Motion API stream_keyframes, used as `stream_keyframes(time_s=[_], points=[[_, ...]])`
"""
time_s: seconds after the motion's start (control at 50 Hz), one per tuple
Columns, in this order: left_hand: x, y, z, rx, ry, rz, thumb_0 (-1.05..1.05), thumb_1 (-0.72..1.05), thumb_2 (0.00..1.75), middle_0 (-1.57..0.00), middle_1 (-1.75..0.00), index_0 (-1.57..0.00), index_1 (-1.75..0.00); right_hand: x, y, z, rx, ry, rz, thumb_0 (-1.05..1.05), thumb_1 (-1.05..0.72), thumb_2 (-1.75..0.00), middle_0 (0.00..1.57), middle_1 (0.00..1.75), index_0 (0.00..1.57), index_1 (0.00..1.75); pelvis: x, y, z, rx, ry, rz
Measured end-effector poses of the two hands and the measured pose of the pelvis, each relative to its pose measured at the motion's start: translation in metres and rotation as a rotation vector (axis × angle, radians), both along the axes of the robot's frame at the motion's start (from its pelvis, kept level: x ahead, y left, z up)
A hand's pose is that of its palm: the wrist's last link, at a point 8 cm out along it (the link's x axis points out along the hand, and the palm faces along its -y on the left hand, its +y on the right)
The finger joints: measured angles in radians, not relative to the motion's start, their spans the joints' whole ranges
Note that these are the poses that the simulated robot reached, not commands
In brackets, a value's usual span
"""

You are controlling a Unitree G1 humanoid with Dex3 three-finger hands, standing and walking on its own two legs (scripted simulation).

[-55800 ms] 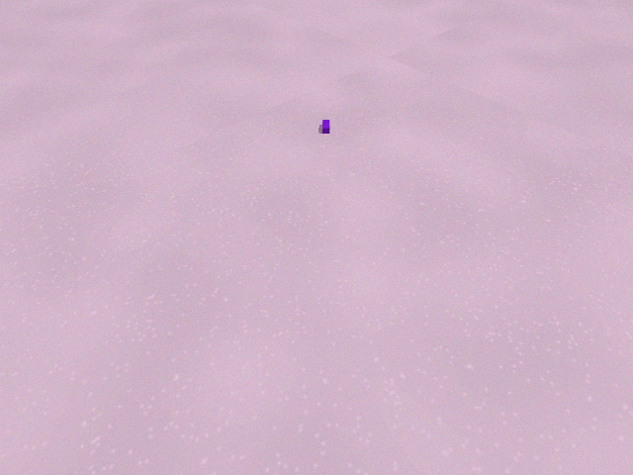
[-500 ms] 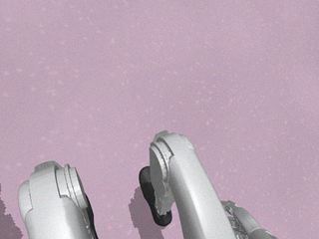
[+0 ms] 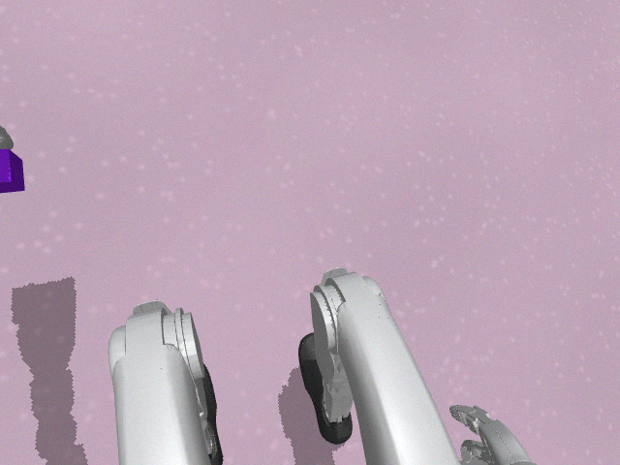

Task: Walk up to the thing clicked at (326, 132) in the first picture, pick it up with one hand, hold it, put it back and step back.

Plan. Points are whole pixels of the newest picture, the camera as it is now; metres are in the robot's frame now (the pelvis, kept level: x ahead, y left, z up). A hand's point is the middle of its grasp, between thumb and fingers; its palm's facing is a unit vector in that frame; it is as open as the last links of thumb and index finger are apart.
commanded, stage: go down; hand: left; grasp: from above
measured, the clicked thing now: out of the picture +0.50 +0.36 -0.15
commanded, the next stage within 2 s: none
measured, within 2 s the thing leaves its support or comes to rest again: rests again in 0.98 s
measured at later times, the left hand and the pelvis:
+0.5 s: hand out of the picture +0.43 +0.34 +0.04, palm faces -0.45 -0.07 -0.89, open 6.9 cm; pelvis +0.00 +0.00 +0.11, yaw +4 degrees
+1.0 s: hand out of the picture +0.45 +0.36 +0.07, palm faces -0.41 -0.03 -0.91, open 11.0 cm; pelvis +0.01 +0.01 +0.14, yaw +4 degrees
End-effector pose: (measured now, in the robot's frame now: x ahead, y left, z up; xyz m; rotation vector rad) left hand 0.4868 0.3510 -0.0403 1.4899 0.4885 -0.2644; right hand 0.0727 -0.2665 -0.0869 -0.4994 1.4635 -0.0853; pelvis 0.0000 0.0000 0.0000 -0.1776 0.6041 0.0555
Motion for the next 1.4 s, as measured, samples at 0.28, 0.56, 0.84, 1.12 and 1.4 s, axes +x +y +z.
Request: stream_keyframes(time_s=[0.28,0.56,0.84,1.12,1.4], points=[[-0.035,0.001,0.091,-0.006,0.014,-0.001,0.0,0.49,0.05,-0.87,-0.3,-0.93,-0.25,0.031,0.013,0.055,0.051,-0.148,-0.014,0.0,-0.92,-0.9,0.2,0.3,0.2,0.29,-0.001,0.002,0.069,0.035,-0.02,0.024],[-0.057,-0.01,0.147,0.002,-0.015,-0.021,0.0,0.49,0.13,-0.82,-0.41,-0.89,-0.35,0.026,0.012,0.1,0.069,-0.185,-0.043,0.0,-0.92,-0.9,0.2,0.3,0.2,0.3,0.001,0.0,0.118,0.056,-0.063,0.039],[-0.045,0.0,0.166,0.055,-0.047,-0.017,0.0,0.12,0.43,-0.58,-0.58,-0.61,-0.54,0.02,0.002,0.123,0.035,-0.187,-0.046,0.0,-0.92,-0.9,0.2,0.3,0.2,0.3,0.003,0.001,0.134,0.055,-0.06,0.047],[-0.028,0.008,0.18,0.038,-0.034,-0.006,0.0,-0.08,0.59,-0.43,-0.72,-0.45,-0.7,0.006,0.018,0.14,0.035,-0.126,-0.099,0.0,-0.92,-0.9,0.2,0.3,0.2,0.3,0.011,0.011,0.151,0.038,-0.05,0.045],[-0.018,0.014,0.186,0.038,-0.03,-0.014,0.0,-0.18,0.67,-0.35,-0.82,-0.37,-0.79,0.014,0.024,0.148,0.037,-0.124,-0.082,0.0,-0.92,-0.9,0.21,0.3,0.2,0.3,0.017,0.016,0.159,0.032,-0.043,0.046]])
